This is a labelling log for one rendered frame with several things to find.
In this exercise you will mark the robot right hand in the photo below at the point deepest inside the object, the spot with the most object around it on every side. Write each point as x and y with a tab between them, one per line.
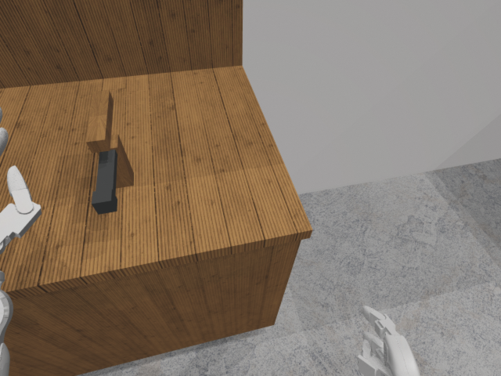
394	356

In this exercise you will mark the tap lever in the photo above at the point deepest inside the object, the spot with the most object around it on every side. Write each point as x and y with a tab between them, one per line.
104	199

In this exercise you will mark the counter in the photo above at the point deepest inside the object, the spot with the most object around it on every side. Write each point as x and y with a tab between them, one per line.
208	222

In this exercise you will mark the robot left hand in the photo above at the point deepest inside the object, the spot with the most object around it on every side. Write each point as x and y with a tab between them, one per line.
16	219

